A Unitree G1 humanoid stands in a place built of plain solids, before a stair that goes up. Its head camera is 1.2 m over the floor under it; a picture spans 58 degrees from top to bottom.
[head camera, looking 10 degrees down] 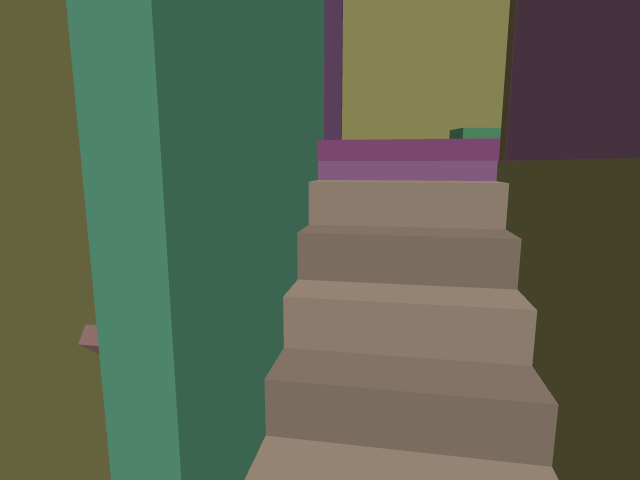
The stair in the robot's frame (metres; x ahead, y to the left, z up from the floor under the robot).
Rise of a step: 0.19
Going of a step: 0.23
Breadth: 0.82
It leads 10 degrees to the right of straight ahead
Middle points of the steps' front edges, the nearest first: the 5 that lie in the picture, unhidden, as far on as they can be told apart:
1.14 -0.24 0.56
1.37 -0.28 0.75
1.59 -0.32 0.94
1.82 -0.36 1.12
2.04 -0.39 1.31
